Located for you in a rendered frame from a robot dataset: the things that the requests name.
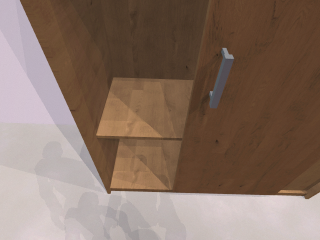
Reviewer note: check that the handle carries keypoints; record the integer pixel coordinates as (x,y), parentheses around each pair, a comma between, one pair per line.
(222,76)

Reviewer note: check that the wardrobe door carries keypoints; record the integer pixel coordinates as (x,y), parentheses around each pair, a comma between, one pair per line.
(265,131)
(306,180)

